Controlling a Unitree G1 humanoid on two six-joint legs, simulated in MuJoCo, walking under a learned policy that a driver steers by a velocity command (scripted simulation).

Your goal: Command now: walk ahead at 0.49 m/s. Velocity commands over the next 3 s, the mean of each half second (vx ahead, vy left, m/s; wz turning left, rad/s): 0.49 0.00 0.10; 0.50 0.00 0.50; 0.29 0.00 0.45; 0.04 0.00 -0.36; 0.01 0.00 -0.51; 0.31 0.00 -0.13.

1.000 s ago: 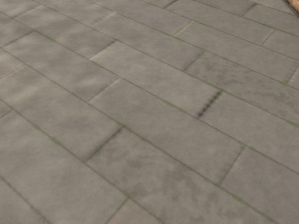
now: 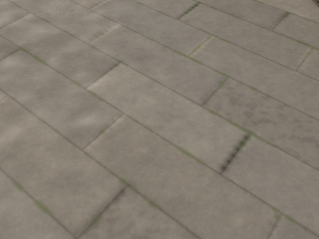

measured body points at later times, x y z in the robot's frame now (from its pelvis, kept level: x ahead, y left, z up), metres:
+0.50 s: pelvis +0.30 -0.06 +0.00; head +0.33 -0.07 +0.44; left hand +0.43 +0.21 -0.11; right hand +0.32 -0.33 -0.15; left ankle +0.17 +0.08 -0.65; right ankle +0.37 -0.15 -0.74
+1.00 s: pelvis +0.56 +0.03 -0.02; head +0.60 +0.06 +0.43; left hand +0.52 +0.32 -0.15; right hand +0.81 -0.16 -0.12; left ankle +0.62 +0.12 -0.74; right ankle +0.44 -0.16 -0.64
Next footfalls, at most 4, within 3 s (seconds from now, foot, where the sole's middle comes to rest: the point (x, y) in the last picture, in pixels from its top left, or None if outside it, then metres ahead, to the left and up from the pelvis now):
0.38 right None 0.41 -0.15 -0.77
0.92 left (133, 197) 0.66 0.14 -0.77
1.38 right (144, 139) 0.97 0.10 -0.77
1.74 left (109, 169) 0.80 0.26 -0.77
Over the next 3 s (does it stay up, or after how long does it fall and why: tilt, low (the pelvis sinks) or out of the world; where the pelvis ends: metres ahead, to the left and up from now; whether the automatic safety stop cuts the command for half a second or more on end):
stays up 0.97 0.09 0.00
